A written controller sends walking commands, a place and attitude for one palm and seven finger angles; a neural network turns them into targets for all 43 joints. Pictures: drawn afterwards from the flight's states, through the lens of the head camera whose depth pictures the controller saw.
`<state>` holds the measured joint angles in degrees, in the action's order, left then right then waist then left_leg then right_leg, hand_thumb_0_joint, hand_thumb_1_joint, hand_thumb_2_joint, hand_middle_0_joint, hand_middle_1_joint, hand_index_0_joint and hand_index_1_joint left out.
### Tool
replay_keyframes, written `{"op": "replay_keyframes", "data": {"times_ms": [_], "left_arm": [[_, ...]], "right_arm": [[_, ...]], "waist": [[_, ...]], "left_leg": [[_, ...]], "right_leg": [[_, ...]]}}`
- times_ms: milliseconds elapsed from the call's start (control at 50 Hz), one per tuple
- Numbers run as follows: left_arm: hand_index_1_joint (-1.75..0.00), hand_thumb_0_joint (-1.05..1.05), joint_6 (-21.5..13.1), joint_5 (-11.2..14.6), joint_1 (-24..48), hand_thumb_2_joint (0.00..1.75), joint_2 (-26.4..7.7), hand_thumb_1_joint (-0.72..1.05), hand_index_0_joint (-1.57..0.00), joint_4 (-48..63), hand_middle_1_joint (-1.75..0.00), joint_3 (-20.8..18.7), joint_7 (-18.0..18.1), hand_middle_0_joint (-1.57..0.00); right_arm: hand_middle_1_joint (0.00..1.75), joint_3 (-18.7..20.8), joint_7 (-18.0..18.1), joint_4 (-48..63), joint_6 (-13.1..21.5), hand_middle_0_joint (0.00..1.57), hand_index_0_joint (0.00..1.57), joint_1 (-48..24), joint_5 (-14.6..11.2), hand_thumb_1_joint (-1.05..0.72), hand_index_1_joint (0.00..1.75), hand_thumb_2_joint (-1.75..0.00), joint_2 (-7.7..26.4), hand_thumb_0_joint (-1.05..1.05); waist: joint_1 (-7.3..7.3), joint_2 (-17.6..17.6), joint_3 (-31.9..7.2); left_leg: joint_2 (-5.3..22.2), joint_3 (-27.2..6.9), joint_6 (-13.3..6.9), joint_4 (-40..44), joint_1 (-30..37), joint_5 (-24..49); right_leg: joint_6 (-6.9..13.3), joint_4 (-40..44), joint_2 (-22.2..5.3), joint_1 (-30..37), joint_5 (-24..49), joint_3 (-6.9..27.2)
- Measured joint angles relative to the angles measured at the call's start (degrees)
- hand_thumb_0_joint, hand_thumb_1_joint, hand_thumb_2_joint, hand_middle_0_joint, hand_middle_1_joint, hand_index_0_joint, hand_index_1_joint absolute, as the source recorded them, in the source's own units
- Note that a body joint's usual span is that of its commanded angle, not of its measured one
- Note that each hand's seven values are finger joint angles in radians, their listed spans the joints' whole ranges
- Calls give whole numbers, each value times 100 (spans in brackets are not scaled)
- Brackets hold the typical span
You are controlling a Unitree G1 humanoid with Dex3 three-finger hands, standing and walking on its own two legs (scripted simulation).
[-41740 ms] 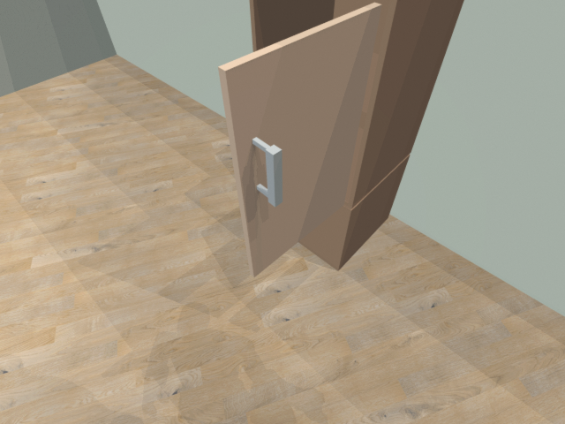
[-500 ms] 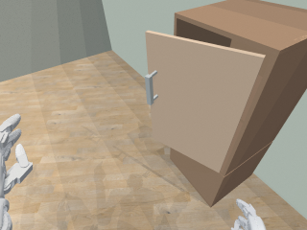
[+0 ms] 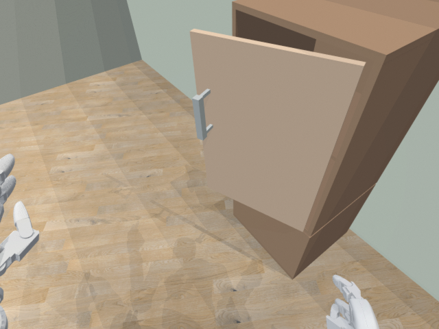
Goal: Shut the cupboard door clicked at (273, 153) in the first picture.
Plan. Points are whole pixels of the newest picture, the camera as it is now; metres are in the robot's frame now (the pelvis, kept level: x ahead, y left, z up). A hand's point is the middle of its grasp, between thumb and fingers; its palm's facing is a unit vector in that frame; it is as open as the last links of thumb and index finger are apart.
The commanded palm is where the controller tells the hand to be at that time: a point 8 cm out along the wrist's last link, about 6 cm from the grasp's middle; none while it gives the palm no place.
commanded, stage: step back with the hand held close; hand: left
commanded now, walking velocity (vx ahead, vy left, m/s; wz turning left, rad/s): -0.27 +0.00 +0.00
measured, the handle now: (204, 114) +0.65 +0.10 +0.04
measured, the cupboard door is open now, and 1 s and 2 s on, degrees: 22 22 22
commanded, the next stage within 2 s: stop stepping back and stand still in 0.98 s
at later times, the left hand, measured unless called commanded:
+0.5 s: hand out of the picture +0.12 +0.28 +0.16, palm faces +0.51 -0.74 -0.43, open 7.4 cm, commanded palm +0.06 +0.31 +0.18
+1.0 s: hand out of the picture -0.01 +0.27 +0.16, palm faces +0.64 -0.60 -0.48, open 7.4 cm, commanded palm -0.10 +0.30 +0.18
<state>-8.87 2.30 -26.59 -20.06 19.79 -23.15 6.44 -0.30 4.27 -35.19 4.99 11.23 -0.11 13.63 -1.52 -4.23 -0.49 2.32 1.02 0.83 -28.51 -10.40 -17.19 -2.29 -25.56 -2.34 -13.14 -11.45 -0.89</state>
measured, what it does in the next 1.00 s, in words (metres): lowers itself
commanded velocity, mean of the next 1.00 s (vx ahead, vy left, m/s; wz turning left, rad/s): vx -0.32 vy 0.00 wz -0.04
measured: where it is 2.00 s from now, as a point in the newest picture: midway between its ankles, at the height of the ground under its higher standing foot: outside the picture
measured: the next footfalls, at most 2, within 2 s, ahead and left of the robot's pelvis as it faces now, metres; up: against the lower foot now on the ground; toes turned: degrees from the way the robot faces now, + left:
left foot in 1.16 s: -0.15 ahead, +0.13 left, +0.00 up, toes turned +13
right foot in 1.42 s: -0.30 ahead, -0.14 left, +0.00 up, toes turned +4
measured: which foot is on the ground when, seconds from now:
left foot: down 0.00-1.00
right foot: down 0.00-1.00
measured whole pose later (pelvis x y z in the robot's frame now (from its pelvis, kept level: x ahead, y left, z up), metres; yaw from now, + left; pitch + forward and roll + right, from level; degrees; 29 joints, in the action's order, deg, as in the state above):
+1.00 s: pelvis -0.17 -0.03 -0.06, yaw +13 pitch -4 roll +2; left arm -16.0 0.1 -24.6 -25.5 29.1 -30.2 8.8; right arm 1.8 3.6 -34.3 7.3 14.3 -0.3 13.1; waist 3.0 2.9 4.2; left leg 1.9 5.2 -2.5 -51.6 -35.7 -30.8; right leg -2.6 -48.9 0.2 -34.4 -11.6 9.0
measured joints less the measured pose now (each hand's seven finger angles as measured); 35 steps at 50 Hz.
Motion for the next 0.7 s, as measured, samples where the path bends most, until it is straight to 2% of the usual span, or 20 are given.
{"op": "replay_keyframes", "data": {"times_ms": [120, 240, 340, 540, 600, 700], "left_arm": [[-30, 1, 20, 17, -339, 90, -226, 89, -21, 306, -30, 16, 48, -21], [-30, 1, -18, 20, -394, 90, -474, 89, -21, 526, -31, -180, 134, -21], [-30, 1, -168, -50, -304, 90, -471, 89, -21, 593, -31, -305, 192, -21], [-30, 1, -431, -194, -15, 90, -142, 89, -21, 552, -30, -229, 276, -21], [-30, 1, -479, -197, 33, 90, -143, 89, -21, 608, -31, -221, 300, -21], [-30, 1, -596, -206, 8, 90, -349, 88, -21, 686, -31, -330, 326, -21]], "right_arm": [[30, 147, 88, 141, -284, 20, 20, -81, -36, -90, 30, -90, 71, 2], [30, 134, 127, 322, -385, 20, 20, -45, -44, -90, 30, -90, 1, 2], [30, 46, 99, 414, -297, 20, 20, 75, -50, -90, 30, -90, -79, 2], [30, -72, 46, 261, -44, 20, 20, 319, -26, -90, 30, -90, -130, 2], [30, -74, 38, 196, 7, 20, 20, 355, -2, -90, 30, -90, -125, 2], [30, -30, 18, 189, 62, 20, 20, 434, 1, -90, 30, -90, -109, 2]], "waist": [[134, 176, 44], [175, 383, 62], [155, 474, 40], [65, 489, 57], [107, 524, 85], [274, 576, 130]], "left_leg": [[-138, 129, -89, -168, -282, 14], [-198, 190, -158, -407, -527, 45], [-187, 151, -178, -730, -799, 38], [-90, 38, -189, -1377, -1318, -230], [-103, 22, -189, -1370, -1414, -251], [-144, 0, -218, -1371, -1580, -272]], "right_leg": [[-104, -281, -132, -376, -6, 152], [-153, -497, -187, -628, 61, 235], [-149, -731, -181, -844, 96, 213], [-61, -1114, -109, -1214, 159, 102], [-23, -1065, -91, -1283, 252, 126], [4, -1048, -10, -1388, 367, 288]]}}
